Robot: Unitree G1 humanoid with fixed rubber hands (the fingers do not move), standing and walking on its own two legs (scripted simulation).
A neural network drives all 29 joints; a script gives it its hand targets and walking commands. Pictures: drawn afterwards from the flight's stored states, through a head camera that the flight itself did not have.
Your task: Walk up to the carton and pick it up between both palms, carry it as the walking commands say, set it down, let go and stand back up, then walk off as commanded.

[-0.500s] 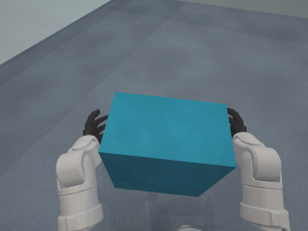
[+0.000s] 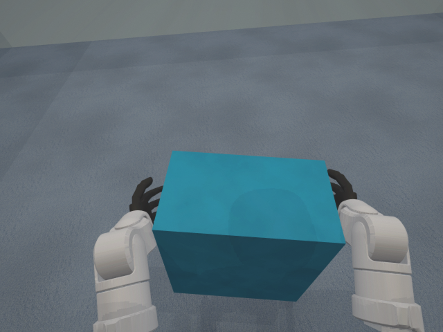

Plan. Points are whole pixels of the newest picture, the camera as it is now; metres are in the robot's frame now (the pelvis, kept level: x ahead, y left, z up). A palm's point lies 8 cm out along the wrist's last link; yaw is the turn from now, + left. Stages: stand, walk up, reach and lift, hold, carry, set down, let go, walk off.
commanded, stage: carry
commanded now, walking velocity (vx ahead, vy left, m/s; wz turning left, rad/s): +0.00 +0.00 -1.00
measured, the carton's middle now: (240, 233) +0.30 -0.01 +0.03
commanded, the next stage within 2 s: none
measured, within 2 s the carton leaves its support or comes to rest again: neither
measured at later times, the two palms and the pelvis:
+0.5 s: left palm (280, 193) +0.33 -0.08 +0.10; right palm out of the picture +0.17 -0.38 +0.10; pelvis -0.01 -0.08 +0.01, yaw -28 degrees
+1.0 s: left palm (437, 223) +0.26 -0.32 +0.09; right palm out of the picture -0.02 -0.51 +0.09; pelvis -0.04 -0.15 +0.01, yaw -57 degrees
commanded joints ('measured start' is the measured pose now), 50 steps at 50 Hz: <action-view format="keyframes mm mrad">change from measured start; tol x64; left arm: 1 -729 -772 -743 -241 -266 -43 -77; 50 -731 -743 -763 -286 -279 -23 -82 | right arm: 1 -747 972 754 -246 283 -73 112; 50 -732 944 744 -311 273 -69 107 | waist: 1 31 -238 -485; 32 2 454 -496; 50 31 -217 -502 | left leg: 1 -49 -59 -9 -118 82 19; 11 572 364 -162 -602 949 248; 19 -129 -34 99 -2 -154 -14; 31 575 168 -229 -837 139 211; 35 643 347 -121 -568 1085 233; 40 417 190 213 -273 975 74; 43 -113 -34 78 68 -149 -5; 50 61 -73 15 -242 98 37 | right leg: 1 404 -298 465 -364 189 -84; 14 93 -105 -61 -90 -113 102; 19 550 -414 560 -268 883 -111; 33 -246 -50 -32 194 -288 106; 43 656 -411 515 -194 1163 -142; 50 460 -299 395 -313 531 -69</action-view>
